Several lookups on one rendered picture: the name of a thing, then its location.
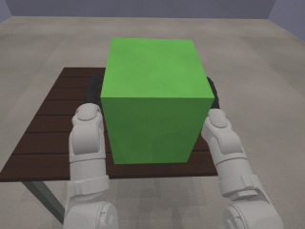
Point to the robot right hand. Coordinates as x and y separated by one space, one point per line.
215 104

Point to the table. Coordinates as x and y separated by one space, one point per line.
43 152

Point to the robot right forearm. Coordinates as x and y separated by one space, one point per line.
236 179

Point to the carton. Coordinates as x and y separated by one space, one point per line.
155 99

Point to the right robot upper arm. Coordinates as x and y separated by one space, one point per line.
255 214

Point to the robot left forearm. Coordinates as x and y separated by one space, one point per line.
87 153

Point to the robot left hand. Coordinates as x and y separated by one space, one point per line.
91 94

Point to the left robot upper arm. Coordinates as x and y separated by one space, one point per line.
92 215

